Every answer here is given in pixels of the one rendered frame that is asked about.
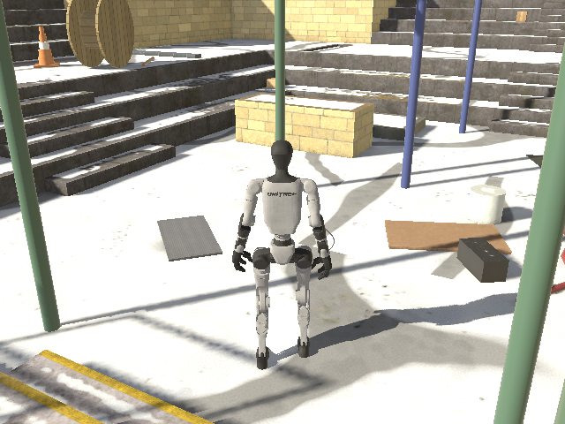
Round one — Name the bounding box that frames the right robot upper arm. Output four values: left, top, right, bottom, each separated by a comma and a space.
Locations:
300, 178, 322, 228

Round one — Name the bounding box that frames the robot left foot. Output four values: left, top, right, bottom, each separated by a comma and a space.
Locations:
256, 347, 269, 370

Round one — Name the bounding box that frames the left robot hand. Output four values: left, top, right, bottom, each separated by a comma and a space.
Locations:
232, 250, 252, 272

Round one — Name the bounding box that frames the robot left forearm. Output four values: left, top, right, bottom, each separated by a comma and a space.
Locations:
234, 213, 251, 253

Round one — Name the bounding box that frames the left robot upper arm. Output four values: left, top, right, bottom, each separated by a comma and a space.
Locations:
242, 178, 264, 227

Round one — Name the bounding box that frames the robot right forearm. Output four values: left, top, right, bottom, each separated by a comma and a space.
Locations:
313, 215, 330, 258

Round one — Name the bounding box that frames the robot left thigh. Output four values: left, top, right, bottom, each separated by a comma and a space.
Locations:
252, 247, 270, 312

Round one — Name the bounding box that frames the right robot hand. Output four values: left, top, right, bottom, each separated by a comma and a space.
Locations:
312, 255, 332, 280

